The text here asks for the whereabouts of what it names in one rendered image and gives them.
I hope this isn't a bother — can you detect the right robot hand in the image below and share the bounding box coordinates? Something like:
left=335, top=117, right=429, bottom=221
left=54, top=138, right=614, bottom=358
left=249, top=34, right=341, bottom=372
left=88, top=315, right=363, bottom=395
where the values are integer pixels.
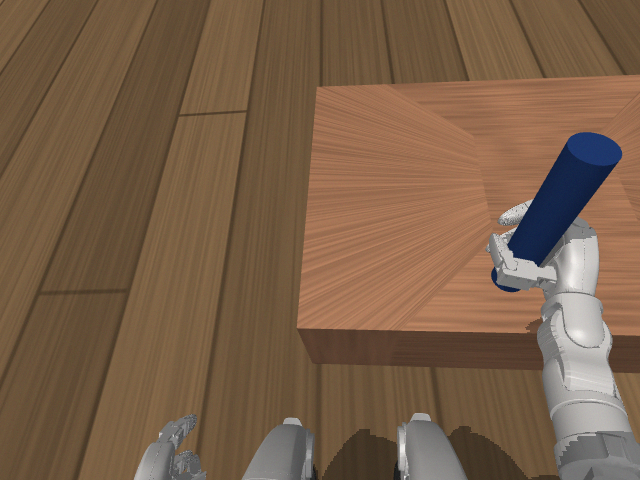
left=485, top=199, right=599, bottom=301

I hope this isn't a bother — can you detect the right robot arm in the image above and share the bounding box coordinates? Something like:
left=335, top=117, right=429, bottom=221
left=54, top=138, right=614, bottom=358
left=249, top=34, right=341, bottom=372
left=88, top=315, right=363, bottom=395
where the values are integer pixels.
left=537, top=292, right=640, bottom=480

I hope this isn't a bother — can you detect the left robot hand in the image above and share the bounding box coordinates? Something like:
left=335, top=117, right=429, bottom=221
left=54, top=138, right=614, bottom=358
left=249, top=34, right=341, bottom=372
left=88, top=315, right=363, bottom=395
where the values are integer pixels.
left=134, top=414, right=206, bottom=480

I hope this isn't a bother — can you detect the can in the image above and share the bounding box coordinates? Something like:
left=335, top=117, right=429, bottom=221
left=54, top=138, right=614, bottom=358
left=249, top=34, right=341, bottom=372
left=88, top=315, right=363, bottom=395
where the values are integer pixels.
left=491, top=132, right=622, bottom=292

